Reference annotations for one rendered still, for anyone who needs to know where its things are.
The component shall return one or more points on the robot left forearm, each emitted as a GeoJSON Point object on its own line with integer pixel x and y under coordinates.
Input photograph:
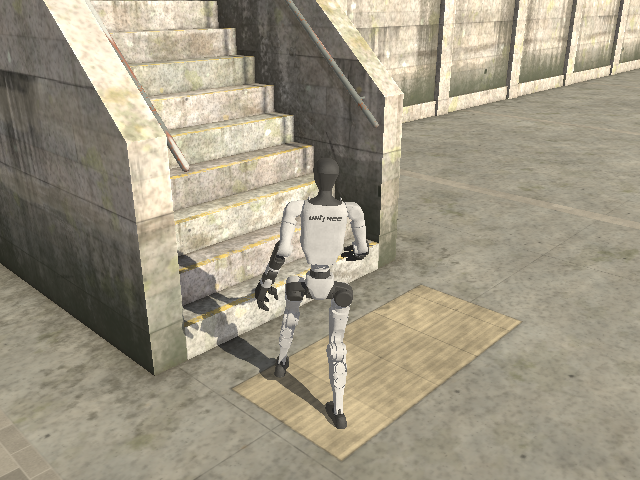
{"type": "Point", "coordinates": [273, 268]}

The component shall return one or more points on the left robot upper arm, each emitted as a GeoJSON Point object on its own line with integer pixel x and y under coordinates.
{"type": "Point", "coordinates": [292, 210]}

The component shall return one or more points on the right robot upper arm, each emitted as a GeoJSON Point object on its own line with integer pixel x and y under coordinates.
{"type": "Point", "coordinates": [356, 214]}

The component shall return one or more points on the robot head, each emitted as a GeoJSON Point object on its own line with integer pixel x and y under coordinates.
{"type": "Point", "coordinates": [326, 171]}

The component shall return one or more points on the left robot shin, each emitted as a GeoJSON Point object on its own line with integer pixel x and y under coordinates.
{"type": "Point", "coordinates": [285, 339]}

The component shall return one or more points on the left robot hand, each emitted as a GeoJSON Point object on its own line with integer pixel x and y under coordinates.
{"type": "Point", "coordinates": [260, 293]}

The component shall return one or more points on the robot right forearm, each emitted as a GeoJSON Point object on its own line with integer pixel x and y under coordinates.
{"type": "Point", "coordinates": [363, 254]}

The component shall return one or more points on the right robot hand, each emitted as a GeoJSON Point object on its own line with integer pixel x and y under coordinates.
{"type": "Point", "coordinates": [349, 254]}

